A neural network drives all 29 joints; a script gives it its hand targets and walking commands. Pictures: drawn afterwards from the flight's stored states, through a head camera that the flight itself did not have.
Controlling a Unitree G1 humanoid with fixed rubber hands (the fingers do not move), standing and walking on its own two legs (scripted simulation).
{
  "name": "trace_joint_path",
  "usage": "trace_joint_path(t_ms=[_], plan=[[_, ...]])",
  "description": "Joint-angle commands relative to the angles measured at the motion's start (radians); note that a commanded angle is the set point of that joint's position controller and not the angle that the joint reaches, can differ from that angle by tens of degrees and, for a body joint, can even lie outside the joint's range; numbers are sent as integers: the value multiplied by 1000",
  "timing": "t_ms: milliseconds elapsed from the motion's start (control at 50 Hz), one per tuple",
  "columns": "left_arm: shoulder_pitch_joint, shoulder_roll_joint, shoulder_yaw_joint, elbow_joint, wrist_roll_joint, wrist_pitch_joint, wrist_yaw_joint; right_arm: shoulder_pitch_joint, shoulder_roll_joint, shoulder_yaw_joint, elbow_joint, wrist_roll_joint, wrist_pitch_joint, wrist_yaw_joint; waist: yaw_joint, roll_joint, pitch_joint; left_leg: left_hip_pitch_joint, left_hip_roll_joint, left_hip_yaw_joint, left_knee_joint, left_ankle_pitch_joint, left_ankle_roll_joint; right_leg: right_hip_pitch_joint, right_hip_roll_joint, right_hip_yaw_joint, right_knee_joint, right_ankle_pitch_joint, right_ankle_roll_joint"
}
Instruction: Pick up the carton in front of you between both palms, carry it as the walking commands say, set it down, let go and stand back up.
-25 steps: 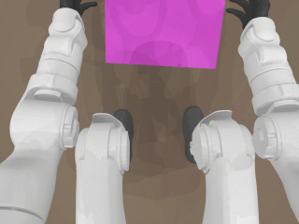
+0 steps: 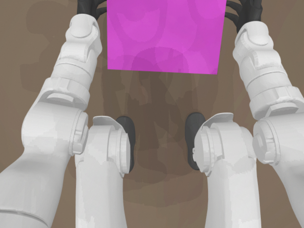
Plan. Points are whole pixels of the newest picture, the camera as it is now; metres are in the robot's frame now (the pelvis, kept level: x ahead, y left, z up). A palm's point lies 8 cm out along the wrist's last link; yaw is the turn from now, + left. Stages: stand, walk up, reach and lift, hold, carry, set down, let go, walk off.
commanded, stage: reach and lift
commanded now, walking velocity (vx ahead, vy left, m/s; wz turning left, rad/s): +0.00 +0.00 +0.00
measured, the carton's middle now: (162, 29) +0.51 +0.00 -0.25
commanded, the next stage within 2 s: none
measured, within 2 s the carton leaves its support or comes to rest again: leaves its support in 0.32 s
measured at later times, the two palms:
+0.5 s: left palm (81, 4) +0.52 +0.14 -0.12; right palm (253, 10) +0.51 -0.16 -0.12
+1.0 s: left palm out of the picture +0.48 +0.15 +0.07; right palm out of the picture +0.48 -0.15 +0.07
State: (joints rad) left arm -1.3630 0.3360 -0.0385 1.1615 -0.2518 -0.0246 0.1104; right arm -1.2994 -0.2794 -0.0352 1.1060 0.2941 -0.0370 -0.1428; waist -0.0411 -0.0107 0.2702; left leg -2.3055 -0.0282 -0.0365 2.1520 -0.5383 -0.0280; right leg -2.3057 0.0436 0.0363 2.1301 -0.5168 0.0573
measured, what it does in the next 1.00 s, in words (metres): rises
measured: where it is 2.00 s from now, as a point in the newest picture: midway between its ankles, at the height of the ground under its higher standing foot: (160, 152)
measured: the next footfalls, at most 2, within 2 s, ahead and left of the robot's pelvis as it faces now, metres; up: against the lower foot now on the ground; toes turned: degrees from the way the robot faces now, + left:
none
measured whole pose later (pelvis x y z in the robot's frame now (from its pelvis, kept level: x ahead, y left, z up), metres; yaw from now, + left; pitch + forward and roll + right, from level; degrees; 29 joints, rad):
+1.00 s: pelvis +0.01 +0.00 +0.13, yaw +1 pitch +42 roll +0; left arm -0.96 0.01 0.40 0.74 0.19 0.30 0.06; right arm -0.92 0.03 -0.47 0.68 -0.17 0.31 -0.07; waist -0.02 0.00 -0.20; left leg -1.96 -0.12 -0.09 1.73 -0.50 -0.06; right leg -1.96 0.11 0.09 1.72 -0.50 0.07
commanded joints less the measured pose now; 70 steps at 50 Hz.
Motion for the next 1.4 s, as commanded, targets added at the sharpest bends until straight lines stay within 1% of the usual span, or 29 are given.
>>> trace_joint_path(t_ms=[0,20,40,60,80,120,160,200,240,300,360,400,440,480,520,580,600,640,740,820,880,980,1100,1200,1380], plan=[[-282,-21,-7,-78,19,-26,7,-232,74,9,-79,0,-23,-1,16,50,-1090,583,-15,43,-183,212,13,535,14,-78,-159,217,-3],[-295,-53,-17,-78,25,-28,6,-241,105,15,-67,-7,-23,0,18,52,-1081,578,-19,44,-183,208,15,543,18,-77,-160,213,-2],[-295,-58,-8,-62,35,-31,10,-237,98,-2,-44,-21,-24,-4,10,59,-1072,575,-20,45,-185,199,13,539,22,-76,-163,207,-1],[-333,-165,-46,-77,29,-32,-4,-278,191,33,-59,-21,-26,9,9,65,-1072,581,-28,40,-185,199,18,540,31,-78,-161,206,-4],[-384,-276,-75,-80,25,-31,-22,-340,293,56,-63,-25,-27,28,9,66,-1083,578,-34,35,-184,209,20,532,40,-79,-157,216,-7],[-494,-527,-133,-80,32,-20,-73,-463,533,93,-65,-52,-15,82,8,64,-1082,555,-50,36,-173,221,20,513,57,-85,-145,224,-15],[-546,-720,-136,-85,61,3,-121,-555,703,97,-88,-91,9,138,11,68,-1062,535,-68,49,-160,208,13,499,71,-95,-131,213,-19],[-566,-818,-116,-111,86,21,-156,-593,800,88,-116,-114,33,176,9,65,-1061,510,-84,67,-153,192,13,497,81,-105,-123,205,-19],[-576,-895,-114,-150,85,34,-180,-615,876,102,-163,-114,51,201,11,53,-1104,529,-95,79,-143,231,18,512,91,-117,-112,238,-15],[-588,-1003,-154,-241,52,51,-194,-632,977,152,-263,-82,71,218,11,47,-1269,615,-107,97,-126,321,18,605,102,-132,-92,331,-13],[-572,-1098,-204,-365,27,76,-187,-611,1069,208,-364,-57,100,215,11,51,-1481,738,-116,115,-125,402,11,718,110,-147,-90,414,-10],[-542,-1149,-228,-440,34,104,-186,-589,1110,238,-440,-58,127,213,11,55,-1588,801,-123,126,-137,415,7,759,117,-154,-108,417,-7],[-503,-1192,-238,-511,53,137,-188,-568,1139,262,-519,-74,154,216,12,54,-1656,834,-132,133,-161,400,5,784,125,-157,-135,393,-7],[-464,-1232,-235,-551,81,172,-193,-546,1165,266,-567,-102,185,223,10,51,-1654,827,-140,136,-195,350,6,776,131,-158,-168,339,-11],[-427,-1268,-211,-538,116,211,-204,-509,1189,245,-560,-143,224,236,2,50,-1569,777,-144,133,-240,256,8,724,132,-156,-211,247,-17],[-358,-1305,-126,-424,189,257,-229,-432,1229,170,-447,-222,275,257,1,53,-1337,663,-141,127,-323,86,12,624,127,-149,-289,88,-28],[-344,-1303,-88,-390,219,270,-240,-419,1234,135,-413,-252,288,266,4,53,-1284,633,-140,125,-348,47,15,608,125,-147,-313,52,-31],[-334,-1302,-30,-351,265,286,-255,-408,1243,81,-367,-298,306,281,6,48,-1239,618,-142,121,-389,19,20,603,126,-141,-357,20,-34],[-309,-1315,46,-315,326,300,-270,-383,1270,20,-320,-354,322,299,11,36,-1268,681,-147,113,-480,32,23,661,130,-130,-451,27,-35],[-273,-1337,51,-326,345,307,-280,-342,1301,23,-322,-368,331,313,17,28,-1320,753,-149,111,-542,65,20,731,131,-127,-514,56,-30],[-241,-1368,17,-359,336,311,-286,-299,1329,55,-345,-361,337,320,16,29,-1370,819,-150,110,-581,106,14,794,133,-126,-553,97,-26],[-180,-1415,-77,-434,296,322,-291,-224,1369,141,-405,-325,347,328,16,36,-1431,935,-151,104,-643,180,3,907,136,-120,-612,167,-22],[-78,-1449,-162,-488,262,330,-289,-123,1403,227,-452,-291,356,326,19,32,-1409,1047,-152,90,-726,222,-3,1036,136,-102,-700,210,-17],[17,-1460,-185,-496,259,325,-288,-29,1418,253,-454,-290,353,322,23,22,-1333,1128,-151,71,-811,235,-2,1135,134,-79,-788,224,-17],[187,-1462,-173,-488,286,304,-286,148,1426,236,-431,-330,333,319,27,19,-1171,1307,-137,27,-995,261,7,1316,121,-33,-971,248,-25]])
